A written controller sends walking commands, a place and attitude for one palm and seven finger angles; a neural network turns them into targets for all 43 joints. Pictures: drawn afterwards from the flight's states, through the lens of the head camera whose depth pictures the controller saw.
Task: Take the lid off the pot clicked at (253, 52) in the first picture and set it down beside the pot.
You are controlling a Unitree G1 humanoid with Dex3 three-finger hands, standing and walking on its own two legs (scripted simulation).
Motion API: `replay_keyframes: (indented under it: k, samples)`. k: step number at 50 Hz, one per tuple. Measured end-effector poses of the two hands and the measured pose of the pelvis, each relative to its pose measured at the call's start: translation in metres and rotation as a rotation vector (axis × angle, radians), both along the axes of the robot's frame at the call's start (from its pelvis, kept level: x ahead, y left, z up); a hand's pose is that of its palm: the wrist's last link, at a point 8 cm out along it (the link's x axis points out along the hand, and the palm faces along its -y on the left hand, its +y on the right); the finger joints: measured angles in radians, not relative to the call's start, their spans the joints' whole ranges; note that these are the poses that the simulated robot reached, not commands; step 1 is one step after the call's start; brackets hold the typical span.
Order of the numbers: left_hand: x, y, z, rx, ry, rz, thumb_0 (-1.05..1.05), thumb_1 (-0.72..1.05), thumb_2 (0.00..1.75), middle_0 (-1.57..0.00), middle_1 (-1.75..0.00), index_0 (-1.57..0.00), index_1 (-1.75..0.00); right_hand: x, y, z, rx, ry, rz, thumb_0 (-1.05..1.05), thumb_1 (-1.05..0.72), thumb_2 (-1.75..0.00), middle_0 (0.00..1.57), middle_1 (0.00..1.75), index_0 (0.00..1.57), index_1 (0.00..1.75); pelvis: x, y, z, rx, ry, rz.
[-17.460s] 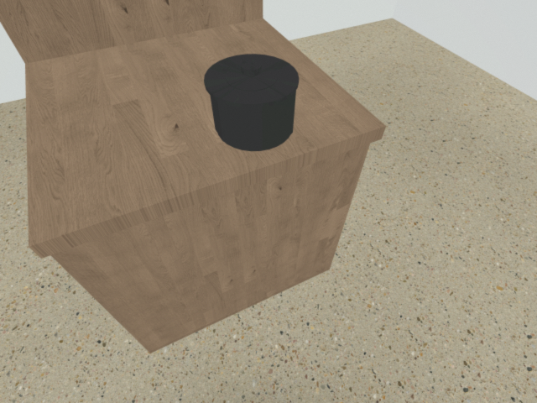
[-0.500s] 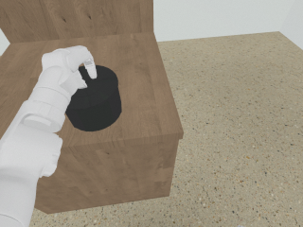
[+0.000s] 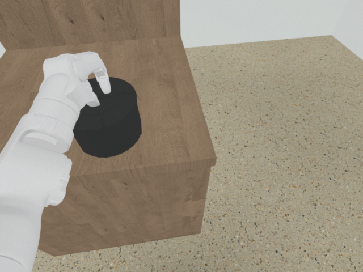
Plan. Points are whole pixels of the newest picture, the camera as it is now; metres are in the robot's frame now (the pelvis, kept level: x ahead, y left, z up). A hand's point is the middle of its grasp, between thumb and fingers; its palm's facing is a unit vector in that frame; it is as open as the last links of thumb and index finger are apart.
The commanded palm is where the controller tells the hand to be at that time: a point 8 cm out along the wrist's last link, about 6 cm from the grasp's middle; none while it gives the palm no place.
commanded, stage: close the fingers and squeeze the knob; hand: left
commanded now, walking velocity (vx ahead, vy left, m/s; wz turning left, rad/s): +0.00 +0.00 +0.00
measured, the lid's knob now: (93, 94) +0.49 +0.19 +0.14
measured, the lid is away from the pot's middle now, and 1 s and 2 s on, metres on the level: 0.01 0.01 0.02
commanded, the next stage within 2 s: lift the lid straight up in 0.26 s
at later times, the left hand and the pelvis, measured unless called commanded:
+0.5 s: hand (88, 91) +0.47 +0.18 +0.17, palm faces -0.40 -0.14 -0.91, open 6.8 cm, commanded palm +0.47 +0.19 +0.24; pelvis +0.00 +0.00 +0.00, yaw +0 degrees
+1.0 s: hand (88, 76) +0.48 +0.17 +0.20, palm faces -0.37 -0.17 -0.91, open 6.8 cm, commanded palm +0.46 +0.19 +0.28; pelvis +0.00 +0.00 +0.00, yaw +0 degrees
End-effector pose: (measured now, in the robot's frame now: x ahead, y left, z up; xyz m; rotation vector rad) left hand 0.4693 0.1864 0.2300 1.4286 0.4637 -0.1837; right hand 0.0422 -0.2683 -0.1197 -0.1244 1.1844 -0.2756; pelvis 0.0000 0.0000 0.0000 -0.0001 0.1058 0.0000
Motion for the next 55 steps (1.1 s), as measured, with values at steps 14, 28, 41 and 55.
replay_keyframes:
  k: [14, 28, 41, 55]
  samples:
    - [-0.003, 0.001, -0.001, -0.012, -0.021, -0.007, 0.00, 0.34, 0.61, -0.67, -1.02, -0.72, -1.01, 0.010, 0.000, 0.005, -0.009, -0.049, 0.000, 0.01, -0.91, -0.90, 0.20, 0.30, 0.20, 0.30, -0.002, 0.002, 0.000, -0.002, -0.006, -0.006]
    - [0.001, -0.001, 0.001, 0.002, 0.013, 0.003, 0.01, 0.34, 0.59, -0.68, -1.01, -0.73, -1.02, 0.017, 0.008, 0.003, -0.003, -0.046, 0.022, 0.01, -0.91, -0.90, 0.20, 0.30, 0.20, 0.30, -0.001, 0.004, 0.000, -0.003, 0.008, 0.006]
    - [0.009, -0.009, 0.014, -0.005, -0.021, -0.020, 0.01, 0.34, 0.59, -0.68, -1.00, -0.74, -1.01, 0.006, 0.006, -0.001, 0.004, -0.032, 0.010, 0.01, -0.91, -0.90, 0.20, 0.30, 0.20, 0.30, 0.002, 0.003, 0.001, 0.001, 0.010, 0.003]
    - [0.006, -0.005, 0.038, -0.010, -0.043, 0.027, 0.02, 0.34, 0.59, -0.67, -1.01, -0.74, -1.01, 0.015, -0.005, 0.002, -0.007, -0.057, 0.015, 0.01, -0.91, -0.90, 0.20, 0.30, 0.20, 0.30, 0.004, -0.002, 0.001, 0.004, -0.002, 0.004]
